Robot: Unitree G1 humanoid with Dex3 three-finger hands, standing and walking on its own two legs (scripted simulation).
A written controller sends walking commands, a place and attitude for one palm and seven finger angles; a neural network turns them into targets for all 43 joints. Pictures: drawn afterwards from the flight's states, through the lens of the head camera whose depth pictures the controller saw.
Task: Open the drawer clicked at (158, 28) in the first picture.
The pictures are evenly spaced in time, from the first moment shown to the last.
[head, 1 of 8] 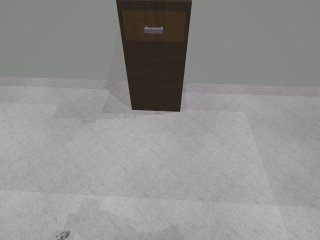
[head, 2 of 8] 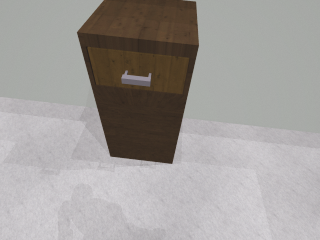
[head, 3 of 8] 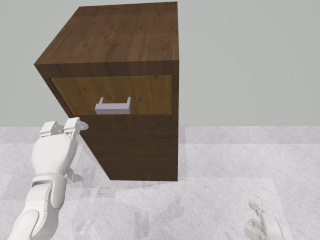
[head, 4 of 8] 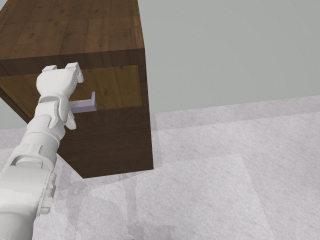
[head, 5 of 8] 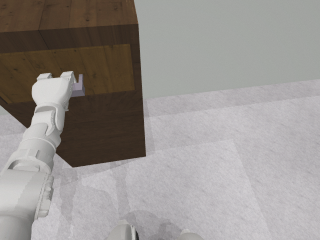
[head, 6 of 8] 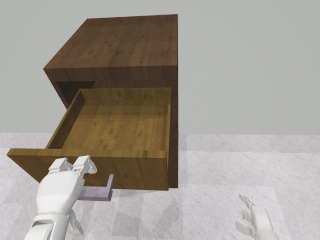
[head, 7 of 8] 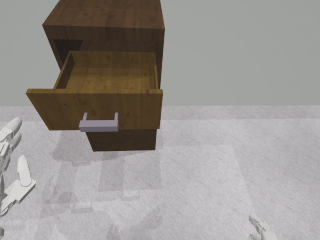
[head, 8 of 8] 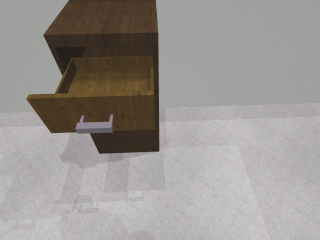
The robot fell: no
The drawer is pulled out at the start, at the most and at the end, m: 0.00 0.30 0.30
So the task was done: yes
